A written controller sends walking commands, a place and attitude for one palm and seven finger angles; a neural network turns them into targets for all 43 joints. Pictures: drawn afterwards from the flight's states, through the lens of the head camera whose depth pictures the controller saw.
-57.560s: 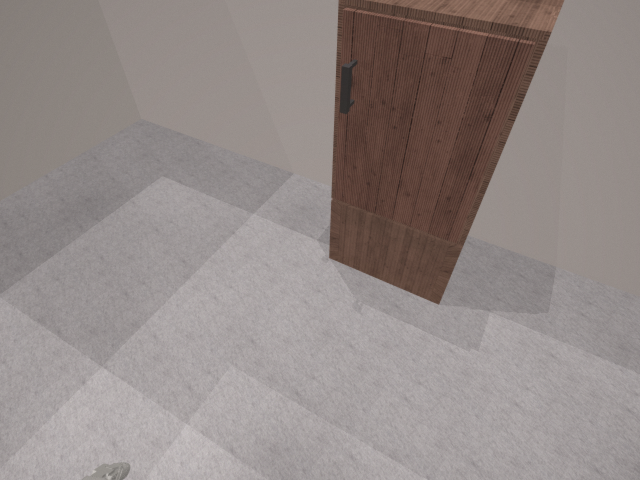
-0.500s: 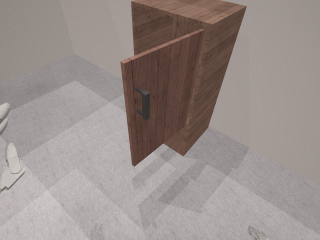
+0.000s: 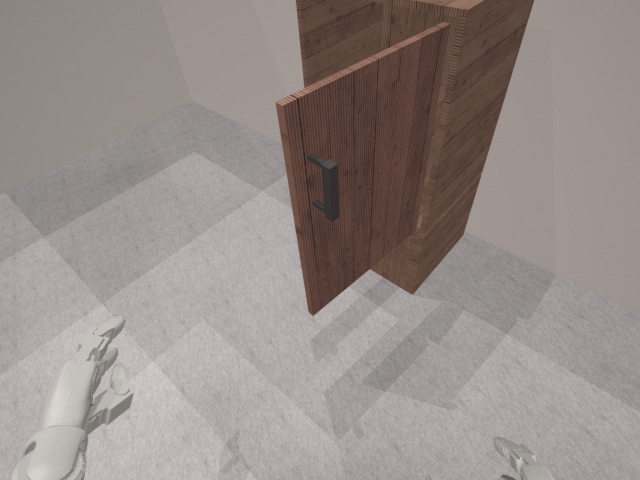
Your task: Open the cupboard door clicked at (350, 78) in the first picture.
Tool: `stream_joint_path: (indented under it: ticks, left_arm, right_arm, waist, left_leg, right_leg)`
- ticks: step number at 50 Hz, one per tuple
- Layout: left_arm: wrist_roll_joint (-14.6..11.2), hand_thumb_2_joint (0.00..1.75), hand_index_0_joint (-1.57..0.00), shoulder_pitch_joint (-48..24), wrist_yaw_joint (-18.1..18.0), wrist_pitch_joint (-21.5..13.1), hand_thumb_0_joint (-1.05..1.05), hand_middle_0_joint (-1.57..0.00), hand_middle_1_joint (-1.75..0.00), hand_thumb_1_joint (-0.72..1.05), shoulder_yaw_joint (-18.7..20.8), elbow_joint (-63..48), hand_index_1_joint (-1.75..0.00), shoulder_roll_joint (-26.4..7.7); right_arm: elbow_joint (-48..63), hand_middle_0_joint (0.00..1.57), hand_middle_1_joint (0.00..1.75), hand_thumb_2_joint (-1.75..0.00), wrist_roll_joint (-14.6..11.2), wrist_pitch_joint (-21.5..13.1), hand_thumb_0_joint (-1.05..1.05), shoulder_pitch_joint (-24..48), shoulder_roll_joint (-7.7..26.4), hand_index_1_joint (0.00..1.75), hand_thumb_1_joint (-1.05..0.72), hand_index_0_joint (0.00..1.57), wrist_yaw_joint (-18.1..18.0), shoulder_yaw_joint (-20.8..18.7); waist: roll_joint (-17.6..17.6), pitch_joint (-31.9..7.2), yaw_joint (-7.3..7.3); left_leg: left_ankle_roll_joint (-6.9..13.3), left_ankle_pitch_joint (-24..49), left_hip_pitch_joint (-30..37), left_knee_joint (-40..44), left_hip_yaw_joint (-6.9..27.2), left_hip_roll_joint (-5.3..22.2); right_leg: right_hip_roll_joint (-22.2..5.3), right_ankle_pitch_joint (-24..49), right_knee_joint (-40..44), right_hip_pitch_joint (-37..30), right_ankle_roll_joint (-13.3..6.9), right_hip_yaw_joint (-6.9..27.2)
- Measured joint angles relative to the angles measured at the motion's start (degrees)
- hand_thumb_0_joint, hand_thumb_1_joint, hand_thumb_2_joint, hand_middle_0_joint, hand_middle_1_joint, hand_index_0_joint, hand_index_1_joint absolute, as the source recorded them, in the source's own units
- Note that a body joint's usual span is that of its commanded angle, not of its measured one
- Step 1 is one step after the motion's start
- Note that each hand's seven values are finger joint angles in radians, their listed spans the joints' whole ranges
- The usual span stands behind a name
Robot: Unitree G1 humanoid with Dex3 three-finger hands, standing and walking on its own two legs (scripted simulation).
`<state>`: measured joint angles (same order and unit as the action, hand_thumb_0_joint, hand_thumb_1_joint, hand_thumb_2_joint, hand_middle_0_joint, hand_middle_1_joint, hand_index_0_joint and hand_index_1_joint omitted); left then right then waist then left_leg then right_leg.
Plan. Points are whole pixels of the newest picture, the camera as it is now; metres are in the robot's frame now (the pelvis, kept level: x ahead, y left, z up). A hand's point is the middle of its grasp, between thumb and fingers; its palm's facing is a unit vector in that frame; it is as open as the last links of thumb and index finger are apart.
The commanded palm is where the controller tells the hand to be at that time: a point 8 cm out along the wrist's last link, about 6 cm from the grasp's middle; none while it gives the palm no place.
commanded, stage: let the arm hang, fingers relaxed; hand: left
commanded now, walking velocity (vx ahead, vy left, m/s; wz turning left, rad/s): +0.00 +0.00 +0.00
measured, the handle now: (323, 187) +0.60 +0.03 +0.02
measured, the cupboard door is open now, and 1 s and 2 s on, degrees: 84 84 84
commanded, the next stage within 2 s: look to check the result in 0.98 s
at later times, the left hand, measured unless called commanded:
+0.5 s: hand out of the picture -0.02 +0.23 -0.15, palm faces +0.03 -0.95 -0.32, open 7.3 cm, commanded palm none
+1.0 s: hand out of the picture +0.09 +0.21 -0.14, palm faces -0.01 -0.96 -0.28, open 7.3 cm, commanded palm none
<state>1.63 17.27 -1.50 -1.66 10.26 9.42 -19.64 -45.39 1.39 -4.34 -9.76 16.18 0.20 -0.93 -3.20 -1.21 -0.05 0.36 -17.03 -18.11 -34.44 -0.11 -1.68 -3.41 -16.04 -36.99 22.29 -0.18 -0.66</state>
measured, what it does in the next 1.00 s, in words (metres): stands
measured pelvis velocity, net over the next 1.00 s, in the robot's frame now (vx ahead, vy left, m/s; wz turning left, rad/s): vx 0.00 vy -0.01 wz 0.01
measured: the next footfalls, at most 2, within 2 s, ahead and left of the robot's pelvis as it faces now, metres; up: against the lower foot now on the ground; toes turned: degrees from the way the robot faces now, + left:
none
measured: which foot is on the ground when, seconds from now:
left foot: down 0.00-1.00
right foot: down 0.00-1.00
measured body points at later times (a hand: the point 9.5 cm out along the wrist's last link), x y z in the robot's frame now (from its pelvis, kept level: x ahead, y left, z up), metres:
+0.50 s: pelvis -0.02 +0.00 +0.01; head +0.00 -0.01 +0.46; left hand -0.02 +0.28 -0.12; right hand -0.01 -0.25 -0.15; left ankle +0.01 +0.12 -0.73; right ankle +0.04 -0.13 -0.73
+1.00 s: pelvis +0.00 -0.01 +0.02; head +0.03 -0.01 +0.47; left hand +0.09 +0.26 -0.12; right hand +0.04 -0.28 -0.13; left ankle +0.01 +0.12 -0.73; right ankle +0.04 -0.13 -0.73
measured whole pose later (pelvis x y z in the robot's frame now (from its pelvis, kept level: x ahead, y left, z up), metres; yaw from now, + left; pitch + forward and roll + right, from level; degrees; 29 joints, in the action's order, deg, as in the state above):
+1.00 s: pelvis +0.00 -0.01 +0.02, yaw +0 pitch -1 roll +0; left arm 0.8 4.8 0.0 -0.6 1.2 64.0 -14.7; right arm -63.9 1.4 -0.1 -10.1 15.8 -0.5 -1.0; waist -0.8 4.3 -0.8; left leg -0.5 -11.1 -9.3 -21.7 1.0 -0.2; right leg -1.9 -8.8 -22.6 12.5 0.3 -1.9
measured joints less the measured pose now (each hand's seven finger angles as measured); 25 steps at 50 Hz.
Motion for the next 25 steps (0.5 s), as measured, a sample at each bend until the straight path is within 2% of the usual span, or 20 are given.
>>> stream_joint_path:
  ticks: [2, 5, 9, 12, 15, 25]
  left_arm:
    - [0.5, 0.90, -0.20, -2.2, 1.0, 2.7, 0.00, -0.20, -0.30, 0.90, -3.8, 12.0, -0.30, 2.5]
    - [0.5, 0.90, -0.20, -2.8, 1.9, 4.3, 0.01, -0.20, -0.30, 0.91, -8.4, 24.9, -0.30, 5.8]
    - [-0.4, 0.90, -0.21, -2.4, 1.8, 4.9, 0.01, -0.20, -0.30, 0.92, -11.1, 36.8, -0.30, 9.6]
    - [-0.7, 0.90, -0.21, -2.6, 1.1, 4.0, -0.01, -0.21, -0.30, 0.98, -9.9, 41.7, -0.30, 8.5]
    - [-0.6, 0.90, -0.21, -2.4, 1.4, 3.5, -0.01, -0.21, -0.30, 0.98, -9.6, 45.8, -0.30, 7.1]
    - [-0.6, 0.90, -0.21, -2.8, 1.4, 2.8, 0.00, -0.20, -0.30, 0.92, -8.2, 54.1, -0.30, 3.9]
  right_arm:
    - [-1.4, 0.20, 0.30, -0.90, 0.2, 1.4, 0.00, 1.2, 0.4, 0.30, -0.90, 0.21, 0.1, 0.0]
    - [-2.7, 0.20, 0.30, -0.90, 0.0, 3.1, 0.00, 0.9, -0.5, 0.30, -0.90, 0.21, 0.2, 0.1]
    - [-6.2, 0.20, 0.30, -0.90, 0.3, 4.7, 0.00, -1.3, -1.7, 0.30, -0.90, 0.20, 0.1, 0.5]
    - [-9.3, 0.20, 0.30, -0.90, 0.3, 5.6, 0.00, -3.2, -2.6, 0.30, -0.90, 0.20, -0.2, 0.8]
    - [-11.7, 0.20, 0.30, -0.90, 0.4, 6.1, 0.00, -4.4, -3.0, 0.30, -0.90, 0.20, -0.4, 0.6]
    - [-15.8, 0.20, 0.30, -0.90, 0.2, 5.6, 0.00, -5.5, -2.7, 0.30, -0.90, 0.20, -0.6, -0.3]
  waist:
    - [-0.5, 1.2, -0.52]
    - [1.4, 3.2, -1.48]
    - [4.5, 5.1, -1.29]
    - [5.2, 5.6, -0.07]
    - [4.7, 5.8, 0.51]
    - [1.4, 5.3, 0.51]
  left_leg:
    - [0.0, -0.1, -0.1, -0.5, -0.1, 0.1]
    - [-0.4, 0.4, 0.6, -0.1, 0.3, 0.2]
    - [-0.7, 1.6, 2.1, 1.8, 1.0, 0.8]
    - [-1.0, 3.0, 2.7, 3.6, 1.9, 1.5]
    - [-1.1, 4.0, 3.1, 5.1, 2.3, 1.9]
    - [-0.6, 5.6, 4.7, 8.0, 1.5, 1.5]
  right_leg:
    - [0.1, 1.0, -0.2, 0.1, 1.2, 0.2]
    - [0.2, 1.3, 0.2, -0.8, 0.8, -0.1]
    - [0.7, 2.8, 3.2, -3.0, 0.6, -1.0]
    - [1.5, 4.9, 6.8, -4.6, 0.3, -2.0]
    - [1.9, 6.5, 9.6, -5.8, -0.1, -2.5]
    - [1.6, 8.0, 12.0, -6.9, 0.0, -1.6]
